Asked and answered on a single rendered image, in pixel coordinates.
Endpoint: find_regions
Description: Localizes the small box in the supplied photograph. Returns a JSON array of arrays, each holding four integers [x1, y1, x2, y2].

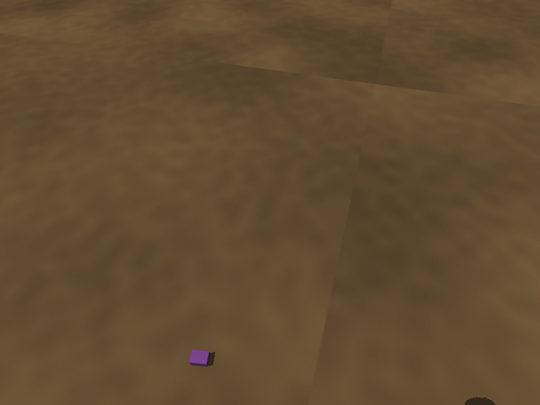
[[189, 350, 210, 367]]

